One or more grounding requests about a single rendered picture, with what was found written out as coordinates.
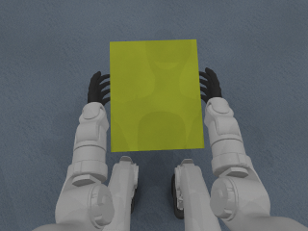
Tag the robot left foot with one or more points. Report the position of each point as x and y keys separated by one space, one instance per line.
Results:
x=133 y=201

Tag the robot right hand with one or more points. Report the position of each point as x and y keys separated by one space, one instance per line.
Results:
x=212 y=85

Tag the robot left hand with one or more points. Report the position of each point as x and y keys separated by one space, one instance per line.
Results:
x=95 y=93

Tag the left robot upper arm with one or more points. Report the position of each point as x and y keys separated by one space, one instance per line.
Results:
x=85 y=208

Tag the right robot forearm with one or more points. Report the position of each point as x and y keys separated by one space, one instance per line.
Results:
x=226 y=142

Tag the left robot thigh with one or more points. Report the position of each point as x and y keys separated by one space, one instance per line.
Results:
x=124 y=180

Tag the right robot upper arm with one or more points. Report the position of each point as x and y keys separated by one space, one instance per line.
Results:
x=244 y=205

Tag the left robot forearm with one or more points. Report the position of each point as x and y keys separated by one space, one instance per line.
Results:
x=89 y=150

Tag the carton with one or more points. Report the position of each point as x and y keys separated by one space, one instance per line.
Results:
x=155 y=98

